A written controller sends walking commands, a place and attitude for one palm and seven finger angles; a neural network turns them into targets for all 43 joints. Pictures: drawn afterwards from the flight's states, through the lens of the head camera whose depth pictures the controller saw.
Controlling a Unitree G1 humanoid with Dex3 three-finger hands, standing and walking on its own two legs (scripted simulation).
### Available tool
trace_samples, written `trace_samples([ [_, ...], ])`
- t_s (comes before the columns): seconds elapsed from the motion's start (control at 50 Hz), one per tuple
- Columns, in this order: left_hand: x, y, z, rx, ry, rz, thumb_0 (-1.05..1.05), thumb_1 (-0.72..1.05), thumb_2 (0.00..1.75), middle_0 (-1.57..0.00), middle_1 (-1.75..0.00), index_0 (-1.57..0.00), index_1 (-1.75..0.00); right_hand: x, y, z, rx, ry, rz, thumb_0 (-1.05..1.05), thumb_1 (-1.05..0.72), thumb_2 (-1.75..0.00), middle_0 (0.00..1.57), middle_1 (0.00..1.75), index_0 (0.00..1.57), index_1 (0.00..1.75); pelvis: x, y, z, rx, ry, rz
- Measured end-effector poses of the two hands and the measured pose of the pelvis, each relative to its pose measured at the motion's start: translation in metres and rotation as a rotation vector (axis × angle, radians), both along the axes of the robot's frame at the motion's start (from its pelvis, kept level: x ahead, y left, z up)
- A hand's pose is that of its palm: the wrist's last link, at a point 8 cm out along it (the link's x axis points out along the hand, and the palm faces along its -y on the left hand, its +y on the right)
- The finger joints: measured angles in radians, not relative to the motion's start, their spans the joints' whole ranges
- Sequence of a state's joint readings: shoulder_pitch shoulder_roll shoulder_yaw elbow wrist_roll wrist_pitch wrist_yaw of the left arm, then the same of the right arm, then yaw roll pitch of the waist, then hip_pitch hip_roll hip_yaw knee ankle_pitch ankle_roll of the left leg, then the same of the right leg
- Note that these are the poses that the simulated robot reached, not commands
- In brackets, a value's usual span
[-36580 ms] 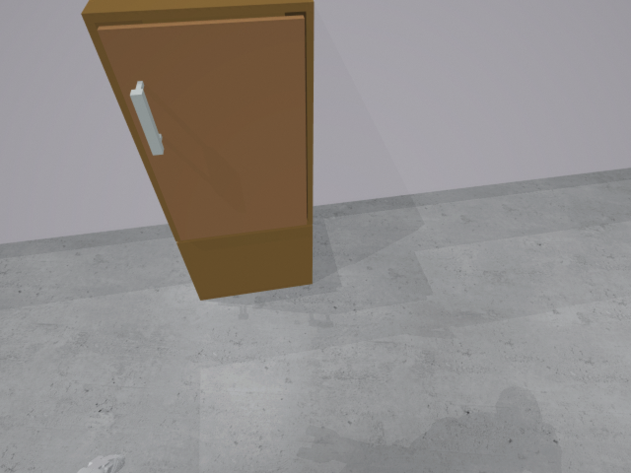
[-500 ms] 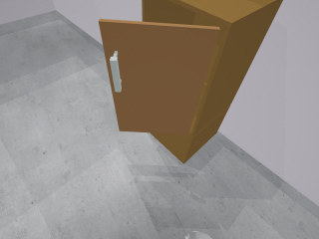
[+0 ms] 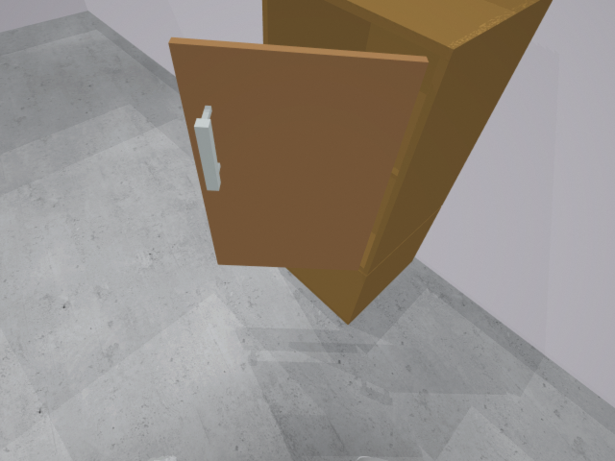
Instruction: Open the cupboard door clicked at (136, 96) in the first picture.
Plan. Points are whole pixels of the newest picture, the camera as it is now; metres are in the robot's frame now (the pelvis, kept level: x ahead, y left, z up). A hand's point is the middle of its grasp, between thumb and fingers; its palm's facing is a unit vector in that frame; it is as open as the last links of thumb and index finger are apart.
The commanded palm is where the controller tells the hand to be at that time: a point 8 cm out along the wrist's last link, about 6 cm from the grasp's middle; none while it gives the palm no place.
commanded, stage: come to a stop and stand still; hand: left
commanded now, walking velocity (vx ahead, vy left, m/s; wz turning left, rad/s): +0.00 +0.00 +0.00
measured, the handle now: (210, 149) +0.59 +0.20 +0.03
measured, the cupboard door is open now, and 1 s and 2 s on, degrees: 45 45 45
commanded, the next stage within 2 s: look again from close up in 0.68 s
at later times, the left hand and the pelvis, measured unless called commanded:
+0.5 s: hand out of the picture -0.03 +0.14 -0.16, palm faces +0.02 -0.98 -0.19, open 7.4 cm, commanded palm none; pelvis -0.03 -0.03 +0.01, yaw +0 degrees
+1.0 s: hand out of the picture -0.02 +0.15 -0.17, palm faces +0.00 -0.98 -0.21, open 7.4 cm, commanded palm none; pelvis -0.03 -0.02 +0.00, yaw +0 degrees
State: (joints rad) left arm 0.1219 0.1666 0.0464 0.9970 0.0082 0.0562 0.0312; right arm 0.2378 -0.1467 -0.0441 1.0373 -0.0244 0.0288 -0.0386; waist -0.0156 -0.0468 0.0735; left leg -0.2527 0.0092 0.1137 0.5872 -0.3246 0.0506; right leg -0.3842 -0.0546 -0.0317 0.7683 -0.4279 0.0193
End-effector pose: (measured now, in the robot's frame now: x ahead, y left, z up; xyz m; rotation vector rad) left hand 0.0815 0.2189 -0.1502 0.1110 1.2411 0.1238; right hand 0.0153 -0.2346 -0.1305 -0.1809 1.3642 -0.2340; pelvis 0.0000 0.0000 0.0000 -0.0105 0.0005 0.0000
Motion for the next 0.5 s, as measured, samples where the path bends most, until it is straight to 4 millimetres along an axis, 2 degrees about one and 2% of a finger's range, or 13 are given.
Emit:
trace_samples([
  [0.14, -0.044, 0.015, 0.009, 0.027, 0.077, 0.041, 0.0, 0.91, 0.9, -0.2, -0.3, -0.2, -0.3, 0.021, 0.004, 0.012, -0.005, -0.075, 0.062, 0.01, -0.91, -0.9, 0.2, 0.3, 0.2, 0.3, -0.01, 0.0, 0.011, -0.013, 0.008, 0.004],
  [0.26, -0.077, 0.014, 0.012, 0.074, 0.109, 0.032, 0.0, 0.91, 0.9, -0.2, -0.3, -0.2, -0.3, 0.02, -0.004, 0.0, 0.041, -0.105, 0.053, 0.01, -0.91, -0.9, 0.2, 0.3, 0.2, 0.3, -0.02, -0.011, 0.005, 0.027, 0.008, -0.011],
  [0.36, -0.1, 0.0, 0.02, 0.079, 0.148, 0.009, 0.0, 0.91, 0.9, -0.19, -0.3, -0.19, -0.3, 0.002, -0.01, -0.004, 0.073, -0.091, 0.027, 0.0, -0.92, -0.9, 0.2, 0.3, 0.2, 0.3, -0.028, -0.018, 0.01, 0.022, -0.006, -0.009],
  [0.5, -0.112, -0.025, 0.019, 0.038, 0.143, 0.008, 0.0, 0.91, 0.9, -0.2, -0.3, -0.2, -0.3, -0.041, -0.022, -0.003, 0.071, 0.004, 0.013, 0.0, -0.92, -0.9, 0.2, 0.3, 0.2, 0.3, -0.033, -0.028, 0.013, 0.019, -0.023, -0.005],
])
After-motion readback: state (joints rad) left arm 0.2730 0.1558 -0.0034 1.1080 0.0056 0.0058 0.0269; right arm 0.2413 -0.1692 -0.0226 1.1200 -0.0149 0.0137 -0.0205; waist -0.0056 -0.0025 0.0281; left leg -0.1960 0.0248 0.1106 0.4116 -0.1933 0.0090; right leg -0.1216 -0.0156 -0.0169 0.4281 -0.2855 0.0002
